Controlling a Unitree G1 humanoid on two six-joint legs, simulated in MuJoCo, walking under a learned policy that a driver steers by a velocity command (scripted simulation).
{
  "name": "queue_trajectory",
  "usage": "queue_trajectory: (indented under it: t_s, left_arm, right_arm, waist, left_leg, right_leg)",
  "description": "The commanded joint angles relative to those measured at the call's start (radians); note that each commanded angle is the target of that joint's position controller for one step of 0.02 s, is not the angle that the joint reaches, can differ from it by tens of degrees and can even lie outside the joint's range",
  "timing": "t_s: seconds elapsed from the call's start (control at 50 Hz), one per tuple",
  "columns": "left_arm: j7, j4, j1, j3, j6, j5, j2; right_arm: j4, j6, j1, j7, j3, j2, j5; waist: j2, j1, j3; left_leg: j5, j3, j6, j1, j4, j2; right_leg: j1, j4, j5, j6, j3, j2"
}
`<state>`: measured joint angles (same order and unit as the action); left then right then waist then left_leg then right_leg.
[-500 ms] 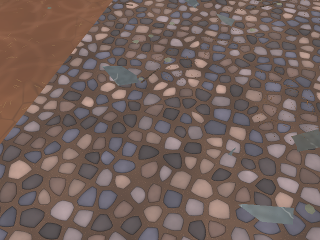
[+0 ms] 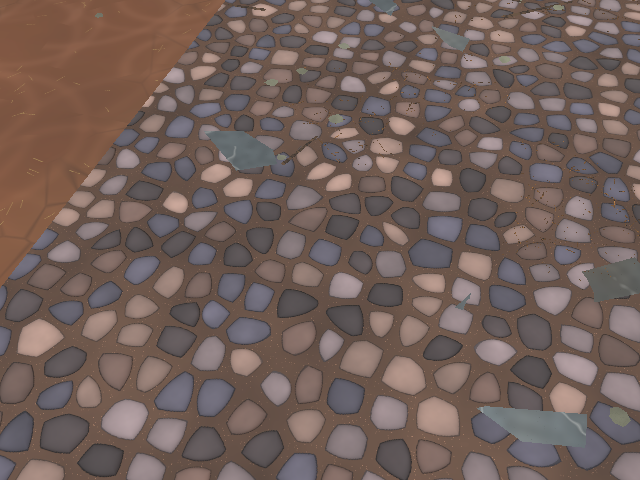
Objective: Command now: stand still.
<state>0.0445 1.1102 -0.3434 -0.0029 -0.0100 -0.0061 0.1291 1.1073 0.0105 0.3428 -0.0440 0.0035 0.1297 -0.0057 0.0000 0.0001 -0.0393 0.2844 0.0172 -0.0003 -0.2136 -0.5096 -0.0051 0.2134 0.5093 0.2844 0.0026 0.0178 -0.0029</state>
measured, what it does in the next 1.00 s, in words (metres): walks ahead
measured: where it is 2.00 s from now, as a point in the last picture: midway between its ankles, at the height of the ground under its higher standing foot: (411, 332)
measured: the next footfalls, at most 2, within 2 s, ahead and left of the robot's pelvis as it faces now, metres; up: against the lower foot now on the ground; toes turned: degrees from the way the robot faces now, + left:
left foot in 1.02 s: +0.47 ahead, +0.08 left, +0.00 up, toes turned -1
right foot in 1.60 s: +0.70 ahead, -0.24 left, +0.00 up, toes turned -23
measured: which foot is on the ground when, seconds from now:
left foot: down 0.00-0.62, up 0.64-1.00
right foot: down 0.00-1.00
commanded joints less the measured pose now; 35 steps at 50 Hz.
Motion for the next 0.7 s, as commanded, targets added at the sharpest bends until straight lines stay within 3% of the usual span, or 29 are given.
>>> queue_trajectory:
  t_s: [0.02,0.26,0.28,0.32,0.34,0.38,0.46,0.5,0.52,0.54,0.58,0.6,0.62,0.64,0.66,0.68,0.7]
  left_arm:
    - [0.002,-0.005,-0.093,0.011,-0.003,0.0,0.071]
    - [0.002,-0.008,-0.098,0.012,-0.005,0.0,0.07]
    - [0.003,0.003,-0.118,0.011,-0.003,0.0,0.061]
    - [0.008,-0.002,-0.119,0.023,-0.002,-0.012,0.089]
    - [0.009,-0.013,-0.11,0.026,-0.007,-0.015,0.094]
    - [0.004,-0.026,-0.11,0.025,-0.032,-0.022,0.083]
    - [-0.017,-0.061,-0.076,0.023,-0.08,-0.027,0.064]
    - [-0.03,-0.095,-0.026,0.014,-0.103,-0.03,0.032]
    - [-0.034,-0.111,-0.005,0.012,-0.114,-0.029,0.031]
    - [-0.039,-0.118,-0.011,0.011,-0.123,-0.03,0.031]
    - [-0.049,-0.075,-0.142,0.021,-0.134,-0.034,0.051]
    - [-0.048,-0.014,-0.319,0.042,-0.132,-0.029,0.092]
    - [-0.048,0.037,-0.512,0.093,-0.126,-0.025,0.26]
    - [-0.056,0.015,-0.492,0.082,-0.127,-0.004,0.25]
    - [-0.052,-0.02,-0.369,0.057,-0.128,0.005,0.168]
    - [-0.053,-0.049,-0.286,0.045,-0.123,0.005,0.141]
    - [-0.058,-0.059,-0.243,0.038,-0.114,-0.001,0.139]
  right_arm:
    - [-0.005,0.003,0.093,-0.002,-0.011,0.071,0.0]
    - [-0.008,0.005,0.097,-0.002,-0.012,0.07,0.0]
    - [0.002,0.003,0.117,-0.003,-0.011,0.062,0.0]
    - [-0.003,0.001,0.118,-0.008,-0.024,0.091,-0.012]
    - [-0.013,0.006,0.109,-0.009,-0.027,0.097,-0.015]
    - [-0.024,0.031,0.116,-0.005,-0.028,0.089,-0.023]
    - [-0.025,0.074,0.187,0.013,-0.041,0.118,-0.033]
    - [-0.019,0.085,0.249,0.021,-0.056,0.174,-0.035]
    - [-0.025,0.087,0.251,0.024,-0.061,0.193,-0.033]
    - [-0.038,0.09,0.22,0.024,-0.062,0.201,-0.031]
    - [-0.085,0.085,0.094,0.028,-0.058,0.191,-0.035]
    - [-0.135,0.084,-0.039,0.03,-0.054,0.184,-0.035]
    - [-0.188,0.104,-0.094,0.033,-0.036,0.115,-0.035]
    - [-0.197,0.126,-0.06,0.035,-0.029,0.103,-0.03]
    - [-0.195,0.135,-0.06,0.044,-0.036,0.137,-0.038]
    - [-0.194,0.138,-0.058,0.053,-0.036,0.138,-0.043]
    - [-0.194,0.139,-0.063,0.055,-0.042,0.139,-0.036]
  waist:
    - [0.001,0.0,-0.052]
    - [0.001,0.0,-0.052]
    - [0.001,0.0,-0.024]
    - [0.003,0.0,-0.063]
    - [0.004,0.0,-0.113]
    - [0.009,-0.002,-0.159]
    - [0.06,-0.032,-0.137]
    - [0.165,-0.049,-0.125]
    - [0.179,-0.045,-0.136]
    - [0.182,-0.022,-0.144]
    - [0.148,0.073,-0.11]
    - [0.063,0.168,-0.075]
    - [-0.274,0.221,-0.011]
    - [-0.328,0.172,0.012]
    - [-0.157,0.106,-0.063]
    - [-0.078,0.071,-0.077]
    - [-0.026,0.048,-0.082]
  left_leg:
    - [-0.121,0.002,0.021,-0.031,0.092,0.004]
    - [-0.118,0.003,0.022,-0.034,0.092,0.006]
    - [-0.021,-0.009,0.025,-0.022,0.093,-0.006]
    - [0.316,-0.011,0.058,-0.078,0.074,-0.023]
    - [0.423,0.014,0.077,-0.125,0.08,-0.006]
    - [0.455,0.067,0.107,-0.159,0.083,0.032]
    - [0.444,0.206,0.172,-0.068,0.129,0.108]
    - [0.473,0.422,0.248,0.023,0.247,0.231]
    - [0.427,0.518,0.281,0.024,0.276,0.288]
    - [0.322,0.539,0.289,0.019,0.257,0.314]
    - [0.097,0.372,0.218,-0.087,0.148,0.25]
    - [-0.071,0.211,0.149,-0.292,-0.017,0.148]
    - [-0.124,-0.045,0.052,-0.519,-0.46,-0.036]
    - [0.18,0.031,0.056,-0.676,-0.663,-0.06]
    - [0.158,0.087,0.082,-0.74,-0.803,0.009]
    - [0.078,0.083,0.094,-0.755,-0.846,0.034]
    - [0.008,0.056,0.098,-0.768,-0.81,0.066]
  right_leg:
    - [0.031,-0.091,-0.12,-0.021,0.0,0.003]
    - [0.033,-0.09,-0.117,-0.021,0.001,0.004]
    - [0.021,-0.09,-0.022,-0.025,-0.011,-0.008]
    - [0.077,-0.066,0.309,-0.057,-0.018,-0.028]
    - [0.126,-0.068,0.414,-0.075,0.004,-0.013]
    - [0.17,-0.06,0.435,-0.101,0.047,0.019]
    - [0.246,0.048,0.318,-0.113,0.034,0.007]
    - [0.321,0.208,0.184,-0.107,-0.04,-0.031]
    - [0.338,0.247,0.155,-0.117,-0.046,-0.027]
    - [0.335,0.238,0.156,-0.129,-0.039,-0.016]
    - [0.102,0.046,0.121,-0.139,-0.036,-0.016]
    - [-0.195,-0.086,0.068,-0.157,0.051,0.008]
    - [-0.45,-0.247,-0.001,-0.239,0.414,0.212]
    - [-0.487,-0.308,-0.099,-0.307,0.715,0.369]
    - [-0.438,-0.281,-0.178,-0.294,0.625,0.377]
    - [-0.406,-0.281,-0.273,-0.27,0.487,0.34]
    - [-0.398,-0.291,-0.358,-0.236,0.366,0.296]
